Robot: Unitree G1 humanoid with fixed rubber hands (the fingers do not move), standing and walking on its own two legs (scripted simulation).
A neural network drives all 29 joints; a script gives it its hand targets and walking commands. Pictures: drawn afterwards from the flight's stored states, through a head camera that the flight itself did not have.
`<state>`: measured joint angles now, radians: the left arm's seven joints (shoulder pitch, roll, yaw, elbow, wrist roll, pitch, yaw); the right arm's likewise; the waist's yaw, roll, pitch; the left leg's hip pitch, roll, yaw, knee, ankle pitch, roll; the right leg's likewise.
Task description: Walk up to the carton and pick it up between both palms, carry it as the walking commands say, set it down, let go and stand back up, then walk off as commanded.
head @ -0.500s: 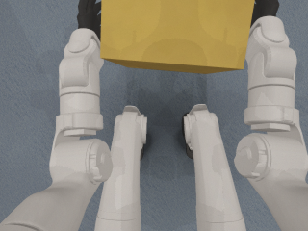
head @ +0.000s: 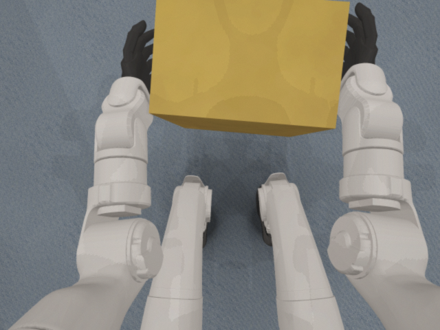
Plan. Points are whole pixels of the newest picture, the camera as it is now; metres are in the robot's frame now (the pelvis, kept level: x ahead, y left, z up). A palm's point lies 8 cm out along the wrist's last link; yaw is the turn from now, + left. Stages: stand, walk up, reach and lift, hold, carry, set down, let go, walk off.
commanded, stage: reach and lift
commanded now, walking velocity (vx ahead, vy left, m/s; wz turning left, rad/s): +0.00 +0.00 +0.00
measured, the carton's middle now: (242, 84) +0.49 -0.01 -0.12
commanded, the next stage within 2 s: none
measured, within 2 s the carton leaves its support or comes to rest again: neither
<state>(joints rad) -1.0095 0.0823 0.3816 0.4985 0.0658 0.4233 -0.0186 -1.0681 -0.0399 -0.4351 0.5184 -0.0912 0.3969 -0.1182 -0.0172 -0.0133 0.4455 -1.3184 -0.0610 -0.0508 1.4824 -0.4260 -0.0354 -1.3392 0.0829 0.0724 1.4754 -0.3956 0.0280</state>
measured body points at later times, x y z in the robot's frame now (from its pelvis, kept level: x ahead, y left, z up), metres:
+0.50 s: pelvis +0.10 +0.00 +0.10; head +0.23 +0.01 +0.53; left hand +0.49 +0.16 +0.05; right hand +0.49 -0.17 +0.05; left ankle +0.14 +0.13 -0.55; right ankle +0.16 -0.12 -0.55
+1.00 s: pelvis +0.14 +0.00 +0.16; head +0.22 +0.00 +0.60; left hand +0.46 +0.16 +0.11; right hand +0.46 -0.17 +0.12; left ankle +0.14 +0.13 -0.55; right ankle +0.16 -0.12 -0.55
